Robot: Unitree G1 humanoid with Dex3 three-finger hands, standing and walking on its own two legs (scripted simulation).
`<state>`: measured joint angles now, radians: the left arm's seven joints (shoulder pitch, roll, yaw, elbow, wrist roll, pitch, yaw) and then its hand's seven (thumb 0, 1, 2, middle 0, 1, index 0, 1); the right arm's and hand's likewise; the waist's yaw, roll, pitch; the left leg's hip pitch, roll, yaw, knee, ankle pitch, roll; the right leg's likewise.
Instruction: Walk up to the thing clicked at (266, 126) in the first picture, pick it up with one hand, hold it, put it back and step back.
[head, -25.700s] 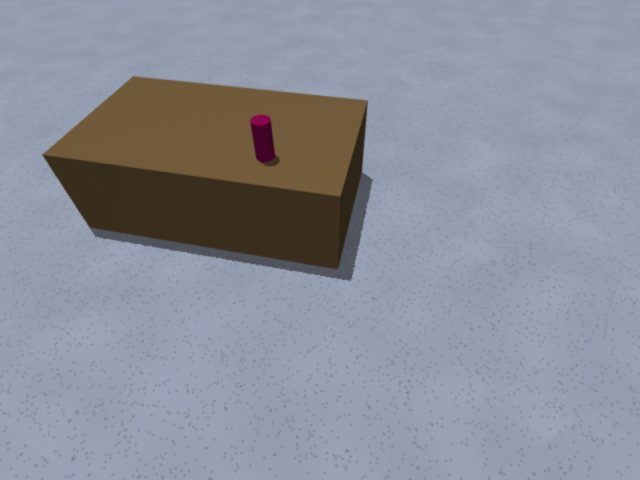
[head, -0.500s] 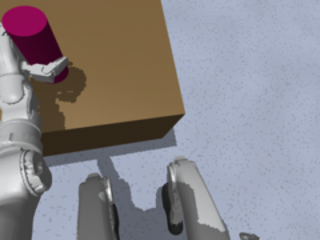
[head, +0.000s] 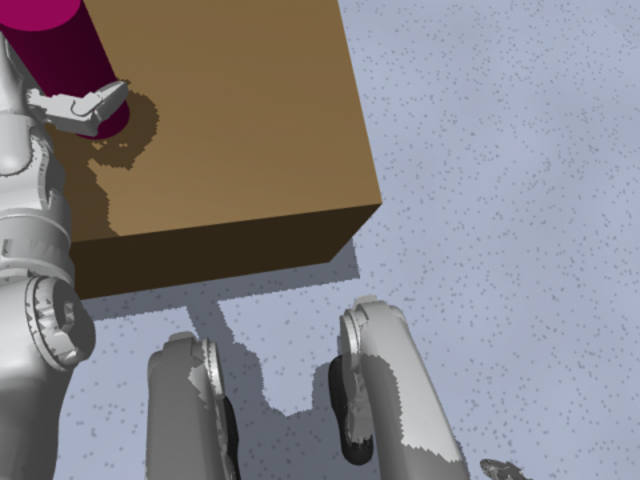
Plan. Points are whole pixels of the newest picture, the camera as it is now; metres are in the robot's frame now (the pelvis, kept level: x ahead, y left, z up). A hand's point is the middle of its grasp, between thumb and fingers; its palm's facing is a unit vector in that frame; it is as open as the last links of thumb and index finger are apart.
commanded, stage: loosen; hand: left
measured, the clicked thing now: (71, 66) +0.58 +0.18 +0.01
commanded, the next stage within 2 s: open in 0.10 s
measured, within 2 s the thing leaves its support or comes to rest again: neither
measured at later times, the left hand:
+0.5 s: hand (66, 67) +0.58 +0.19 +0.01, palm faces +0.15 -0.99 -0.04, open 12.9 cm
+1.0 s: hand out of the picture +0.58 +0.24 +0.08, palm faces +0.22 -0.97 -0.08, open 17.6 cm
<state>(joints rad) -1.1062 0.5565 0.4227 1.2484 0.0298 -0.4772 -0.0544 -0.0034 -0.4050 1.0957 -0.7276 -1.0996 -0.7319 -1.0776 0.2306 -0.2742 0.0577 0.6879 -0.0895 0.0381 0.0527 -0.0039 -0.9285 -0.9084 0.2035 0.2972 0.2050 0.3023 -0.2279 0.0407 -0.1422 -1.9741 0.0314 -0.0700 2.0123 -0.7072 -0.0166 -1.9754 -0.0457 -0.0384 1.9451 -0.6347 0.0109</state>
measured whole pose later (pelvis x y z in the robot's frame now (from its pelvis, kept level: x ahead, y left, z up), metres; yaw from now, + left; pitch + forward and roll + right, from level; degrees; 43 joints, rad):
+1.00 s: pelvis +0.00 +0.00 +0.02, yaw +0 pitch +37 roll -4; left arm -1.14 0.67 0.49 1.15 0.01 -0.34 -0.09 -0.01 -0.61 0.06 -0.07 -0.06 -0.07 -0.06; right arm 0.23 -0.27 0.06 0.64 -0.05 0.09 0.01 0.00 -0.91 -0.90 0.21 0.30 0.21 0.30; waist -0.22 0.05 -0.13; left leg -1.91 0.03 -0.07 1.96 -0.69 -0.01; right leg -1.91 -0.04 -0.04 1.88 -0.61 0.02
